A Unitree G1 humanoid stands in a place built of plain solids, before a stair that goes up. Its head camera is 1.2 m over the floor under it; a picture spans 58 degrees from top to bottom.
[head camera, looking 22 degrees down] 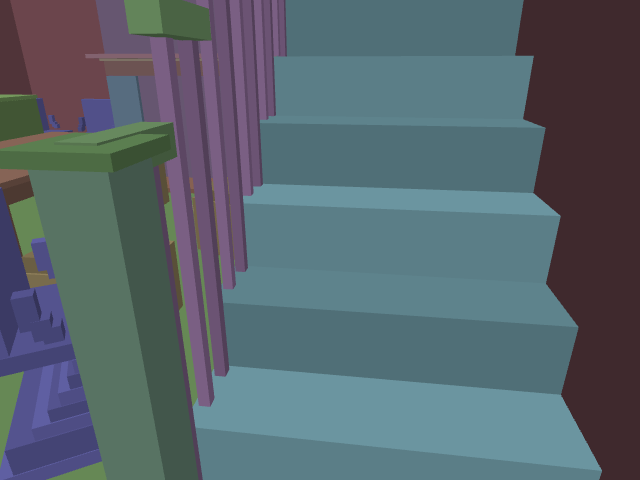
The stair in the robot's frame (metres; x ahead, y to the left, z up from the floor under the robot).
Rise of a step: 0.20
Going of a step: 0.23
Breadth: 0.93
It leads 8 degrees to the right of straight ahead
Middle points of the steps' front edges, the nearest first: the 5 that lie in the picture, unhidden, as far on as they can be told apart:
0.72 -0.13 0.41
0.95 -0.16 0.62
1.17 -0.19 0.82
1.40 -0.22 1.03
1.63 -0.25 1.23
